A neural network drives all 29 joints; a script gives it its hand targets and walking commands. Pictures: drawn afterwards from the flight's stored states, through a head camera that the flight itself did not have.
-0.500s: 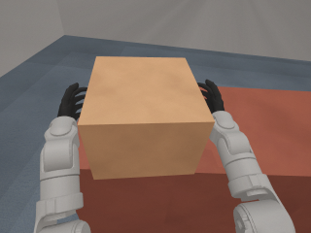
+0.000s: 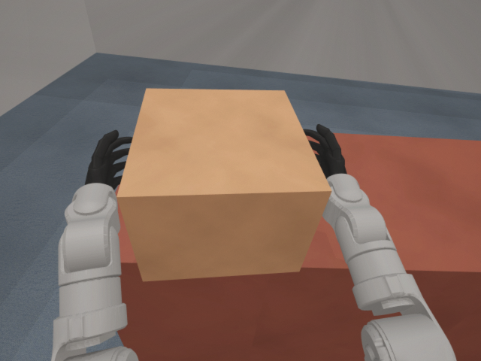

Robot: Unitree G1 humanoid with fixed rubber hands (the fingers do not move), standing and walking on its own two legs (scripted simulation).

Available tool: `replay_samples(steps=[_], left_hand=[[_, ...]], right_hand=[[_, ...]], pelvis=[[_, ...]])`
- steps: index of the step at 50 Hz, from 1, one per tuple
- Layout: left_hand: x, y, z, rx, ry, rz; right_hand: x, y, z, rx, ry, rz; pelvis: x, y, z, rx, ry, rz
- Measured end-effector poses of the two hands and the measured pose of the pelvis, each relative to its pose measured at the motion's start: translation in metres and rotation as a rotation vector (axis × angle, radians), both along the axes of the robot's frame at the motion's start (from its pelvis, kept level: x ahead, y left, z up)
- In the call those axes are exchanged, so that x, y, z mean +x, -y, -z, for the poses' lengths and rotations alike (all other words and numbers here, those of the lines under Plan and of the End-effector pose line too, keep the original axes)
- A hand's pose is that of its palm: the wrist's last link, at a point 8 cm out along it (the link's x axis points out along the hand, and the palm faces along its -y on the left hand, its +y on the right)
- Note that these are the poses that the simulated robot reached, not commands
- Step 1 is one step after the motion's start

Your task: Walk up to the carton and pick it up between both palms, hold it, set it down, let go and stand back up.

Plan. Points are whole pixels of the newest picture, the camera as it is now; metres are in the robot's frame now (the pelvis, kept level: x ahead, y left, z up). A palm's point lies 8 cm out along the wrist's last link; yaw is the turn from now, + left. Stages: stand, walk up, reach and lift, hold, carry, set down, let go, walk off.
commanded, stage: hold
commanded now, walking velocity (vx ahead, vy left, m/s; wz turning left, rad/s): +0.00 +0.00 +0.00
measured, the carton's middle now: (220, 177) +0.41 +0.01 +0.13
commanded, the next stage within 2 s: none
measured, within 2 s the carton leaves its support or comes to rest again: neither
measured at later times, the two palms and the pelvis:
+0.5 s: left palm (102, 184) +0.34 +0.18 +0.18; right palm (332, 173) +0.35 -0.17 +0.18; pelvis +0.00 +0.00 +0.00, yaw +0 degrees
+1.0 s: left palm (103, 183) +0.34 +0.18 +0.18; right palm (333, 175) +0.35 -0.17 +0.18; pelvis -0.01 +0.00 +0.00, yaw +0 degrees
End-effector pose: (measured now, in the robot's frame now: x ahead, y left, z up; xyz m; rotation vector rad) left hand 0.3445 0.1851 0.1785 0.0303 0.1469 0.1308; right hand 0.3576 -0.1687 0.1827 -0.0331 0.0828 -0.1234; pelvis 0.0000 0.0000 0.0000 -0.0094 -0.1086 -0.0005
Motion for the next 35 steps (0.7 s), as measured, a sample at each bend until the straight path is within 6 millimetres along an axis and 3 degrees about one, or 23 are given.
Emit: replay_samples(steps=[35], left_hand=[[-0.0058, -0.001, 0.0007, 0.004, -0.015, -0.002]], right_hand=[[-0.0048, -0.0009, 0.0024, 0.012, -0.015, -0.001]], pelvis=[[-0.0027, -0.0007, 0.0001, 0.001, 0.003, 0.002]])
